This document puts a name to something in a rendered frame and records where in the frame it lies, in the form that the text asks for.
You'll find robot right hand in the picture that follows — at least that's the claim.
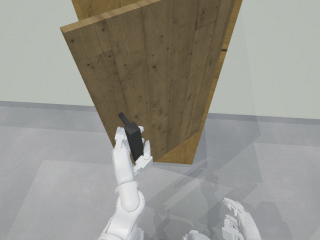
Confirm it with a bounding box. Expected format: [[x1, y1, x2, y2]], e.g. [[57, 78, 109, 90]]
[[222, 197, 261, 240]]

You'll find robot left hand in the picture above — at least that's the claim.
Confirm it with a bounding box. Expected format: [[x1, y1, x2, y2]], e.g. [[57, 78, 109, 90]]
[[111, 126, 153, 186]]

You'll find handle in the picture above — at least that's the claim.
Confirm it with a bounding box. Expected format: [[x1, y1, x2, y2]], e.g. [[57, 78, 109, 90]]
[[118, 112, 144, 162]]

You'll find cupboard door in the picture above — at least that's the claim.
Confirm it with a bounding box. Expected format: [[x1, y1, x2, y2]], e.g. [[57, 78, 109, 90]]
[[60, 0, 236, 166]]

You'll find left robot forearm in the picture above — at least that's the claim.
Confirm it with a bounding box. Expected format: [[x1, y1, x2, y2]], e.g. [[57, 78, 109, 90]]
[[98, 181, 146, 240]]

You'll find left robot thigh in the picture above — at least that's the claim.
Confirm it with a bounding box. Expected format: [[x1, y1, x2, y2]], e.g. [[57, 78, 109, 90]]
[[134, 227, 144, 240]]

